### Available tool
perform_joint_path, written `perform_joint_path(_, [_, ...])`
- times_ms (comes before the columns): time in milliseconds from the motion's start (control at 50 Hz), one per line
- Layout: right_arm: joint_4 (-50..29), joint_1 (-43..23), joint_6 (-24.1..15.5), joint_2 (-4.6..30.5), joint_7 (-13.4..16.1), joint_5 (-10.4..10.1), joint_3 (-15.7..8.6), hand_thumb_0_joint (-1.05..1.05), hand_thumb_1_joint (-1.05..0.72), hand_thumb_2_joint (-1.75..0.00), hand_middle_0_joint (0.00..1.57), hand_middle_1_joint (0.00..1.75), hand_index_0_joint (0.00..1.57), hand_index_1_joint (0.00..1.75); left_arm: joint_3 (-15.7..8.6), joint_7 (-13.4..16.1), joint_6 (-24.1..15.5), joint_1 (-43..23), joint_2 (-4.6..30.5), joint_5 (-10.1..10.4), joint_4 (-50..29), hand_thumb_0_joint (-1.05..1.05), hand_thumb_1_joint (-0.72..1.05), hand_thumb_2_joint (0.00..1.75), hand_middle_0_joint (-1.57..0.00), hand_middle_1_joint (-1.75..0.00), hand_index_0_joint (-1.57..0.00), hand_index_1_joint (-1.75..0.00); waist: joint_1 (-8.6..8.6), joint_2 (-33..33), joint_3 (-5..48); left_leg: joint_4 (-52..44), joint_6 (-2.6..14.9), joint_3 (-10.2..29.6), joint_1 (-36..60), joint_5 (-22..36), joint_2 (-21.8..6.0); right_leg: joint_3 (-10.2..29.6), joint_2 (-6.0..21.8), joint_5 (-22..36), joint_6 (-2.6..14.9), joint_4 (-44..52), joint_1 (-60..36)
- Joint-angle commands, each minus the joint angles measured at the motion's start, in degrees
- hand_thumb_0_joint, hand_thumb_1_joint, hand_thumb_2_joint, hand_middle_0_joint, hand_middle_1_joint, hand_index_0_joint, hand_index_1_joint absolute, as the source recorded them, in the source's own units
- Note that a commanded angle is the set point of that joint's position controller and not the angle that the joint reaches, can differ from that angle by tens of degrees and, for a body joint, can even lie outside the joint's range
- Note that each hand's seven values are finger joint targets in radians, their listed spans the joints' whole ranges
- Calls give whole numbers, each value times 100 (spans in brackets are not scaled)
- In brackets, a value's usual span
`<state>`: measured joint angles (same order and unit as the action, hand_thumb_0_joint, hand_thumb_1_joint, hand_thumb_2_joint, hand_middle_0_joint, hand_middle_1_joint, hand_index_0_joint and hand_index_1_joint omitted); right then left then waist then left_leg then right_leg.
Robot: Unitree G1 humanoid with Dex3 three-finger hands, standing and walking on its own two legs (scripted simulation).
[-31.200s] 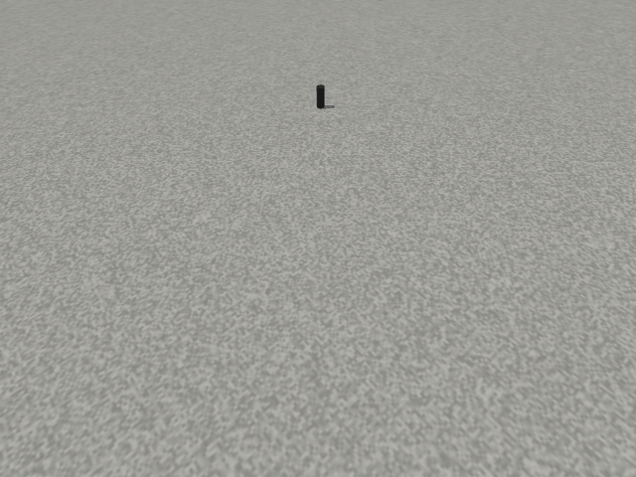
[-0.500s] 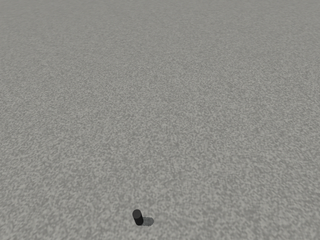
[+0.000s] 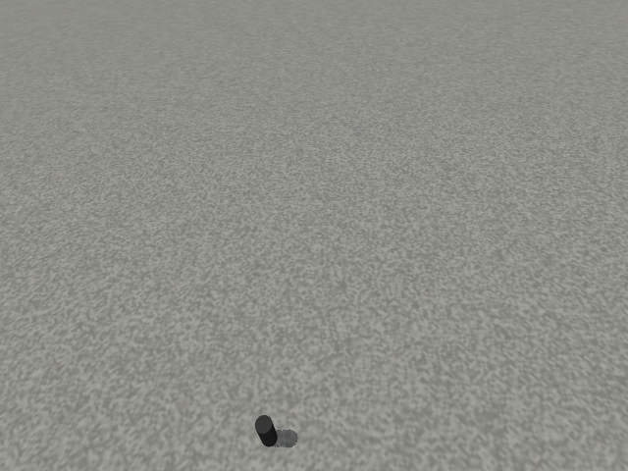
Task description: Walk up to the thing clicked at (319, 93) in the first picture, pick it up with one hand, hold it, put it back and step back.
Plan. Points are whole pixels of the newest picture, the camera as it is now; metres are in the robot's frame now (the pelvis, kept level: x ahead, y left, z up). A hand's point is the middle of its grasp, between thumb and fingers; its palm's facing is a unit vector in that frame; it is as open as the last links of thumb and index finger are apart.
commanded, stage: stand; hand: left
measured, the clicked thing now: (266, 431) +0.38 +0.20 -0.72
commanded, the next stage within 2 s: step back in 0.56 s
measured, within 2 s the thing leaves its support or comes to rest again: neither
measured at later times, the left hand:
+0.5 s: hand out of the picture +0.07 +0.25 -0.16, palm faces -0.02 -0.94 -0.34, open 7.4 cm
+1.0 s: hand out of the picture +0.09 +0.32 -0.18, palm faces -0.04 -0.93 -0.36, open 7.4 cm
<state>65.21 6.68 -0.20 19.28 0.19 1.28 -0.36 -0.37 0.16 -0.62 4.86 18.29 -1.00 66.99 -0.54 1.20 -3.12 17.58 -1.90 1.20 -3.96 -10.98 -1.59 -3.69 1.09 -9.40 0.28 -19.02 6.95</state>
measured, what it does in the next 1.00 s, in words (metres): lifts its right foot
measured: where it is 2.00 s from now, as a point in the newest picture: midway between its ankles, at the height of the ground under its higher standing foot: outside the picture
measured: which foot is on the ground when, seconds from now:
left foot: down 0.00-1.00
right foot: down 0.00-0.86, up 0.88-1.00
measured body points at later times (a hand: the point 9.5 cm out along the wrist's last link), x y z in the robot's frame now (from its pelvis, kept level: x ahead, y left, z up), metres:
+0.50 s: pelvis +0.00 +0.00 +0.00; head +0.01 -0.01 +0.45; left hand +0.07 +0.29 -0.13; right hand +0.07 -0.30 -0.14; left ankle -0.01 +0.14 -0.75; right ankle +0.01 -0.11 -0.75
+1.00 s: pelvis -0.07 +0.06 -0.02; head +0.01 +0.09 +0.42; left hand +0.09 +0.37 -0.16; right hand -0.01 -0.26 -0.13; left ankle -0.06 +0.15 -0.75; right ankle -0.07 -0.09 -0.68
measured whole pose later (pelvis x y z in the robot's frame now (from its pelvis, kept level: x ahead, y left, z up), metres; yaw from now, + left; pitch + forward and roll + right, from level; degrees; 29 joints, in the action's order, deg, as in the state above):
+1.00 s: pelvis -0.07 +0.06 -0.02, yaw +0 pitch -1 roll -1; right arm 54.3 9.0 2.2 20.5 -0.2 2.3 -2.9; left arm -3.3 1.9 4.0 0.4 23.6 0.0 51.8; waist 1.5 -3.4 -11.4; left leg 34.5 2.8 0.7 -15.6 -17.6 1.8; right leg 9.7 -6.4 -29.4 1.2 -62.9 27.8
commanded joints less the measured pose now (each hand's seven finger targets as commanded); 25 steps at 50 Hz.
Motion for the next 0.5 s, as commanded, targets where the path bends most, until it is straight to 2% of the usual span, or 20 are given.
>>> perform_joint_path(0, [-294, -137, -105, 1076, 92, -27, -200, 0, -90, -90, 20, 30, 20, 30, -249, 95, -136, -237, 1238, 15, -311, 0, 90, 90, -20, -30, -20, -30, -4, -166, 383, -311, 218, 346, -342, 704, -539, 605, 689, 633, 44, 325, -365])
perform_joint_path(20, [-317, -192, -117, 1094, 96, -28, -208, 0, -90, -90, 20, 30, 20, 30, -237, 92, -136, -215, 1210, 9, -311, 0, 90, 90, -20, -30, -20, -30, -1, -129, 461, -276, 221, 335, -193, 868, -558, 607, 701, 831, 52, 289, -319])
perform_joint_path(140, [-306, -170, -109, 1113, 93, -27, -216, 0, -90, -90, 20, 30, 20, 30, -247, 88, -129, -226, 1241, 24, -346, 0, 90, 90, -20, -30, -20, -30, 9, -75, 432, -284, 214, 318, -253, 711, -562, 620, 683, 693, 69, 315, -308])
perform_joint_path(180, [-308, -154, -113, 1112, 86, -35, -202, 0, -90, -90, 20, 30, 20, 30, -240, 85, -145, -209, 1224, 30, -352, 0, 90, 90, -20, -30, -20, -30, 12, -61, 456, -265, 228, 304, -247, 834, -573, 634, 703, 967, 66, 295, -369])
perform_joint_path(280, [-299, -164, -121, 1104, 78, -31, -201, 0, -90, -90, 20, 30, 20, 30, -243, 71, -128, -182, 1258, 34, -357, 0, 90, 90, -20, -30, -20, -30, -5, -102, 360, -330, 199, 311, -271, 632, -559, 638, 659, 547, 67, 334, -231])
perform_joint_path(480, [-302, -113, -107, 1117, 58, -27, -205, 0, -90, -90, 20, 30, 20, 30, -231, 65, -137, -170, 1286, 36, -411, 0, 90, 90, -20, -30, -20, -30, 21, -59, 343, -305, 214, 287, -343, 507, -564, 692, 663, 414, 87, 364, -228])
